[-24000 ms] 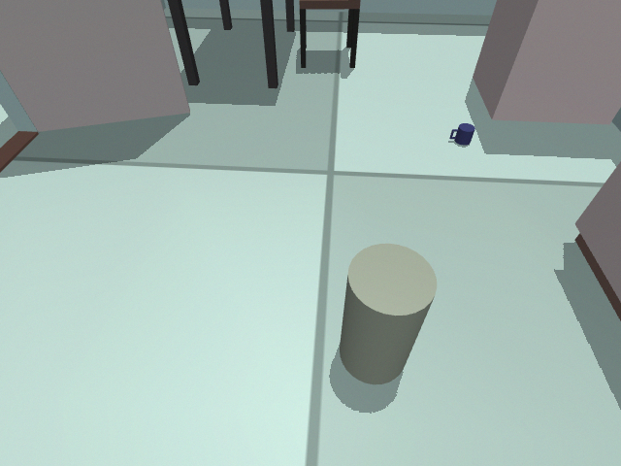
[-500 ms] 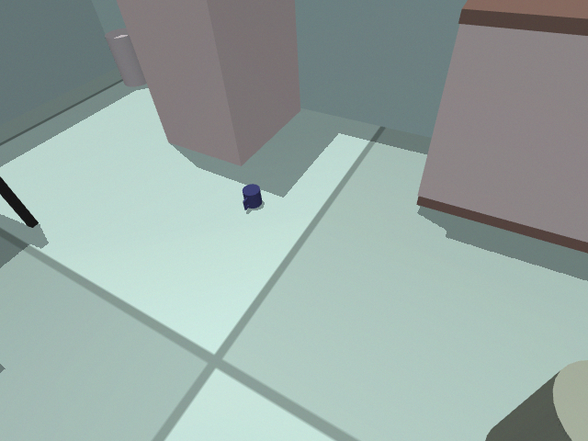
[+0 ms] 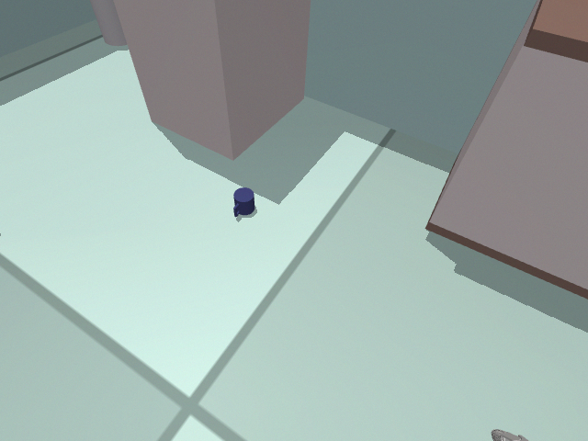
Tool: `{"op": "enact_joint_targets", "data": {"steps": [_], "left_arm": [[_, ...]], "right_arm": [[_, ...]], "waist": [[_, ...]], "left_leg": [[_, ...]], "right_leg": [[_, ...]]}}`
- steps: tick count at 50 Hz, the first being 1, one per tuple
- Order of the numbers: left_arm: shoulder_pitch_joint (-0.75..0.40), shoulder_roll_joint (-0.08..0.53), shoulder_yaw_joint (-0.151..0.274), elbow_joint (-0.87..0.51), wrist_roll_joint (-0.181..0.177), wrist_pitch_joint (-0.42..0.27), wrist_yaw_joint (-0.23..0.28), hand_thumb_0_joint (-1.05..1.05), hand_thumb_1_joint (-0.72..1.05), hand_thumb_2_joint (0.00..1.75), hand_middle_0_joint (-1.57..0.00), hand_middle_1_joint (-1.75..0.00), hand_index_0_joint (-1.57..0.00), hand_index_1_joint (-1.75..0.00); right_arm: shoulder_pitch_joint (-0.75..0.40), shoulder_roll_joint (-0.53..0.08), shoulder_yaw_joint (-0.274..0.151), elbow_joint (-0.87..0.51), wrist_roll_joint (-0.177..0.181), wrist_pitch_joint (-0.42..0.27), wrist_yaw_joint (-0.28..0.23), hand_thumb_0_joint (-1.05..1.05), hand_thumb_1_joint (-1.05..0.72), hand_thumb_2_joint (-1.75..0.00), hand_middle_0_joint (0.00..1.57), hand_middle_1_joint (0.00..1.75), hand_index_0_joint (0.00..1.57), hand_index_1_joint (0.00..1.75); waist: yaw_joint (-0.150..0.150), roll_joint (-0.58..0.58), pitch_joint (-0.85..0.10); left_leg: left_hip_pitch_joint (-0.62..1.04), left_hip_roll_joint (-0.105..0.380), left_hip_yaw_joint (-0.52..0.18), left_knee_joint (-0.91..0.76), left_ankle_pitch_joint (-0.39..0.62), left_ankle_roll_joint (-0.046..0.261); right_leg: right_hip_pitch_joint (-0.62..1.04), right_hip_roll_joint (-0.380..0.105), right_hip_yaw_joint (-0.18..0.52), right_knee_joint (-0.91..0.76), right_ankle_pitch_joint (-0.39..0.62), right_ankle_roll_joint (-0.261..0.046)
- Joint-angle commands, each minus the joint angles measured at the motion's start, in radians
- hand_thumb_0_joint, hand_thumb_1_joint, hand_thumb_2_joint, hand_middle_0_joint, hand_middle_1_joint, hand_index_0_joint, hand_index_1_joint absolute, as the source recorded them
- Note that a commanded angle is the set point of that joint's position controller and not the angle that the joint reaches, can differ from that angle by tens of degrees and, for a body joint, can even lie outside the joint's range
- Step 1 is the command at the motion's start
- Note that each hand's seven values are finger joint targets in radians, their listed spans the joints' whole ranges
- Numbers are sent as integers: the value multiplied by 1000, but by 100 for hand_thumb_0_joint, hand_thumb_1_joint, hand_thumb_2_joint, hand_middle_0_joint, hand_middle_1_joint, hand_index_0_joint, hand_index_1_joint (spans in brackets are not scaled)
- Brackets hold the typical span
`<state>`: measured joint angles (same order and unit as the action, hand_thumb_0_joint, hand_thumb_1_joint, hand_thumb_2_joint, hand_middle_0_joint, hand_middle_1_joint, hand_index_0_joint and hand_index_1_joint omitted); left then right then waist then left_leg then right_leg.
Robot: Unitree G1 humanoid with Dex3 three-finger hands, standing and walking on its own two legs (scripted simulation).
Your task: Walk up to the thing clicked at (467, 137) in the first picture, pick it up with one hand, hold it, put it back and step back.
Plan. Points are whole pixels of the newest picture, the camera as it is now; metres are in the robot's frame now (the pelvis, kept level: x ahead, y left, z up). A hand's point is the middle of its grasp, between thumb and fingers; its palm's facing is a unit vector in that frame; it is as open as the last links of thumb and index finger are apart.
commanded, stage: walk up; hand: left
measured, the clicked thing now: (242, 203) +1.14 +0.23 -0.73
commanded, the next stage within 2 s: none
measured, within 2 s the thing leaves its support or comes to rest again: neither
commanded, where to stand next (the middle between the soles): +0.75 +0.00 m, yaw -1 degrees
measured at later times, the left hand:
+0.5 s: hand (167, 345) +0.29 +0.22 -0.12, palm faces +0.00 -0.92 -0.40, open 7.4 cm
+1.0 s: hand (162, 251) +0.49 +0.28 -0.15, palm faces -0.07 -0.94 -0.34, open 7.4 cm
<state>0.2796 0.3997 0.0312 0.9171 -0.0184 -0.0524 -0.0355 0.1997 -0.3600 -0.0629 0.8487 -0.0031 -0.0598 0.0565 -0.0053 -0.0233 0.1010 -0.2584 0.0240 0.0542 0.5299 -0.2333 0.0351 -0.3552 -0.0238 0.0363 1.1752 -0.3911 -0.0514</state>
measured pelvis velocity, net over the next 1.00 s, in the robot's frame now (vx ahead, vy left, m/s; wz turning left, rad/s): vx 0.42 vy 0.01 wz -0.01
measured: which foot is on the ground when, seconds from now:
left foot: down 0.00-0.30, up 0.32-0.68, down 0.70-1.00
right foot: up 0.00-0.26, down 0.28-0.74, up 0.76-1.00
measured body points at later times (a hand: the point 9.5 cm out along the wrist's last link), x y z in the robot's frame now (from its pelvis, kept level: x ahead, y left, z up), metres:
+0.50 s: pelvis +0.24 -0.05 +0.00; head +0.26 -0.08 +0.45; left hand +0.29 +0.27 -0.09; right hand +0.32 -0.36 -0.13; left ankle +0.24 +0.10 -0.66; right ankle +0.26 -0.16 -0.74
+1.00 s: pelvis +0.42 +0.01 +0.00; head +0.44 +0.03 +0.45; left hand +0.49 +0.33 -0.12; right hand +0.47 -0.31 -0.09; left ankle +0.43 +0.10 -0.74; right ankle +0.49 -0.16 -0.68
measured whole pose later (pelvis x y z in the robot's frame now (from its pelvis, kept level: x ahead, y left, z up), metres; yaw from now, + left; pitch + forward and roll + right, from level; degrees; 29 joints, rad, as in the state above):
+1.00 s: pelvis +0.42 +0.01 +0.00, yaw -1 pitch -3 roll +0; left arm 0.31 0.44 0.05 0.88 0.00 -0.05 -0.05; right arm 0.33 -0.38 -0.04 0.84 -0.01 -0.08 0.05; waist -0.02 -0.05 0.08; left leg -0.16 0.01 0.11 0.46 -0.25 0.05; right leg -0.49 -0.07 0.04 0.93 -0.29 -0.01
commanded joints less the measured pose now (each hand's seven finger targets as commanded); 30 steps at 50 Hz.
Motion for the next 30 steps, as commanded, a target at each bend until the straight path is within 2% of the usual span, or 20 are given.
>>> {"op": "enact_joint_targets", "data": {"steps": [1, 4, 5, 7, 8, 9, 11, 12, 13, 14, 15, 16, 17, 18, 20, 22, 23, 25, 27, 30], "left_arm": [[75, 189, 63, -68, 8, -14, -7, 0, 90, 90, -20, -30, -20, -30], [14, 184, 62, -94, 20, -15, -26, 0, 90, 90, -20, -30, -20, -30], [-20, 184, 64, -105, 24, -16, -31, 0, 90, 90, -20, -30, -20, -30], [-61, 179, 71, -116, 27, -25, -38, 0, 90, 90, -20, -30, -20, -30], [-51, 177, 76, -110, 26, -28, -37, 0, 90, 90, -20, -30, -20, -30], [-61, 179, 81, -103, 26, -31, -37, 0, 90, 90, -20, -30, -20, -30], [-37, 182, 87, -91, 29, -32, -35, 0, 90, 90, -20, -30, -20, -30], [22, 193, 96, -74, 30, -33, -30, 0, 90, 90, -20, -30, -20, -30], [110, 229, 112, -53, 31, -41, -20, 0, 90, 90, -20, -30, -20, -30], [194, 277, 131, -41, 38, -52, -8, 0, 90, 90, -20, -30, -20, -30], [229, 354, 148, -55, 38, -61, 3, 0, 90, 90, -20, -30, -20, -30], [190, 381, 143, -64, 22, -58, 3, 0, 90, 90, -20, -30, -20, -30], [138, 372, 137, -87, 11, -55, 8, 0, 90, 90, -20, -30, -20, -30], [112, 330, 126, -94, 6, -53, 13, 0, 90, 90, -20, -30, -20, -30], [38, 274, 102, -102, 3, -59, 20, 0, 90, 90, -20, -30, -20, -30], [30, 251, 93, -107, 11, -64, 18, 0, 90, 90, -20, -30, -20, -30], [37, 250, 91, -119, 16, -68, 17, 0, 90, 90, -20, -30, -20, -30], [45, 252, 95, -132, 19, -71, 17, 0, 90, 90, -20, -30, -20, -30], [36, 274, 102, -148, 28, -71, 16, 0, 90, 90, -20, -30, -20, -30], [45, 280, 102, -154, 29, -69, 13, 0, 90, 90, -20, -30, -20, -30]], "right_arm": [[77, -267, -68, -52, 7, -37, -26, 0, -90, -90, 20, 30, 20, 30], [58, -284, -70, -71, 1, -51, -20, 0, -90, -90, 20, 30, 20, 30], [60, -291, -71, -73, 1, -53, -17, 0, -90, -90, 20, 30, 20, 30], [66, -302, -75, -80, 1, -55, -14, 0, -90, -90, 20, 30, 20, 30], [59, -297, -71, -85, 2, -54, -13, 0, -90, -90, 20, 30, 20, 30], [67, -289, -72, -87, 3, -49, -13, 0, -90, -90, 20, 30, 20, 30], [71, -292, -71, -91, 3, -39, -15, 0, -90, -90, 20, 30, 20, 30], [55, -298, -72, -98, 5, -34, -17, 0, -90, -90, 20, 30, 20, 30], [60, -270, -63, -106, 4, -32, -17, 0, -90, -90, 20, 30, 20, 30], [126, -213, -43, -106, 2, -31, -17, 0, -90, -90, 20, 30, 20, 30], [196, -150, -20, -118, 6, -29, -14, 0, -90, -90, 20, 30, 20, 30], [167, -259, -45, -98, 5, -19, -26, 0, -90, -90, 20, 30, 20, 30], [135, -288, -50, -78, 0, -16, -36, 0, -90, -90, 20, 30, 20, 30], [81, -289, -53, -69, 8, -19, -35, 0, -90, -90, 20, 30, 20, 30], [140, -246, -44, -39, 23, -8, -24, 0, -90, -90, 20, 30, 20, 30], [171, -230, -43, -29, 14, 3, -10, 0, -90, -90, 20, 30, 20, 30], [167, -222, -44, -31, 8, 7, -5, 0, -90, -90, 20, 30, 20, 30], [120, -215, -48, -48, 1, 11, 4, 0, -90, -90, 20, 30, 20, 30], [59, -207, -49, -74, -8, 11, 13, 0, -90, -90, 20, 30, 20, 30], [4, -206, -54, -87, -11, -4, 23, 0, -90, -90, 20, 30, 20, 30]], "waist": [[9, 126, -54], [11, 146, 29], [-2, 157, 42], [-13, 177, 20], [-1, 176, -2], [-7, 159, -23], [9, 138, -48], [50, 116, -82], [98, 25, -142], [131, -136, -210], [114, -327, -235], [109, -237, -209], [101, -187, -159], [95, -97, -79], [28, -118, -42], [7, -140, -53], [12, -132, -65], [18, -109, -56], [30, -123, -33], [47, -115, -40]], "left_leg": [[97, 212, -171, -251, 327, 172], [38, 216, -122, -300, 218, 206], [38, 216, -113, -306, 183, 208], [35, 214, -106, -276, 208, 185], [30, 206, -96, -248, 235, 173], [28, 195, -95, -213, 222, 158], [15, 187, -87, -145, 168, 144], [-3, 186, -88, -72, 202, 129], [-22, 143, -58, 119, 270, 106], [-105, 66, 6, 389, 197, 75], [-301, -62, 7, 610, -261, 24], [-403, -49, -57, 713, -317, 15], [-404, -8, -116, 757, -286, 8], [-384, 7, -174, 755, -224, 7], [-299, 28, -169, 648, -125, 12], [-236, 16, -137, 570, -70, 4], [-236, 13, -119, 531, -63, -10], [-268, 21, -101, 397, -44, -33], [-255, 53, -78, 269, -36, -44], [-158, 64, -44, 108, 55, -32]], "right_leg": [[-117, -56, 25, -95, 107, 33], [-150, -92, -20, -300, 145, 57], [-147, -98, -38, -370, 163, 59], [-61, -95, -53, -507, 250, 45], [-16, -84, -58, -540, 295, 41], [31, -61, -73, -561, 304, 30], [115, -32, -109, -588, 305, 23], [203, -14, -125, -599, 315, 18], [335, -7, -109, -626, 256, -2], [469, -62, -27, -710, 136, -26], [561, -335, 414, -817, 77, -97], [551, -441, 656, -893, 44, -213], [459, -449, 660, -914, 35, -246], [349, -390, 501, -917, 157, -221], [236, -258, 217, -890, 321, -125], [194, -197, 96, -885, 413, -120], [206, -204, 73, -881, 449, -145], [233, -208, 31, -883, 458, -160], [200, -235, 24, -897, 370, -174], [179, -238, 3, -854, 359, -153]]}}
